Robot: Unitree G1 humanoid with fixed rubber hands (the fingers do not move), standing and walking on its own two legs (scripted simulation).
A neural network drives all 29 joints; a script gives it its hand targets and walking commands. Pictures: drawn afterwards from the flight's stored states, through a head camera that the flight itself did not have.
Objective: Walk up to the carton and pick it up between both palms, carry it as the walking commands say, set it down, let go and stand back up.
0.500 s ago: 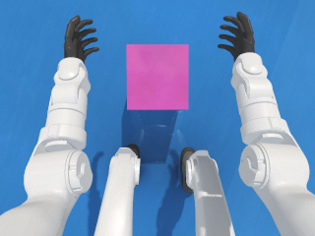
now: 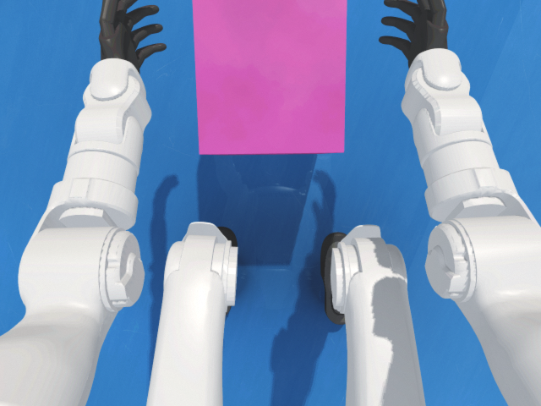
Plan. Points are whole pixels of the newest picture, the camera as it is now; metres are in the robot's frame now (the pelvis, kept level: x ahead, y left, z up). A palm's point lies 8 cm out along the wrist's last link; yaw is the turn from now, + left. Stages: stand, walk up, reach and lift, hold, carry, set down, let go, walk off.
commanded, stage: reach and lift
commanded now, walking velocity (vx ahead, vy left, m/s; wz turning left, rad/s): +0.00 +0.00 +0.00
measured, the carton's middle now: (270, 92) +0.51 +0.02 -0.32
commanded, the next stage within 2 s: none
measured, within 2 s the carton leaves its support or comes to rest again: leaves its support in 1.86 s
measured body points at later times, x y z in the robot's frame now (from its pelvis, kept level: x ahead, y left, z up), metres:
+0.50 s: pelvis -0.01 +0.00 -0.07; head +0.37 +0.00 +0.18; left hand +0.53 +0.20 -0.26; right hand +0.54 -0.16 -0.26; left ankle +0.10 +0.13 -0.41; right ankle +0.10 -0.14 -0.41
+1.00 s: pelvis -0.01 +0.00 -0.07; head +0.36 +0.00 +0.18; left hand +0.53 +0.18 -0.26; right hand +0.55 -0.14 -0.25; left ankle +0.10 +0.13 -0.41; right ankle +0.10 -0.14 -0.41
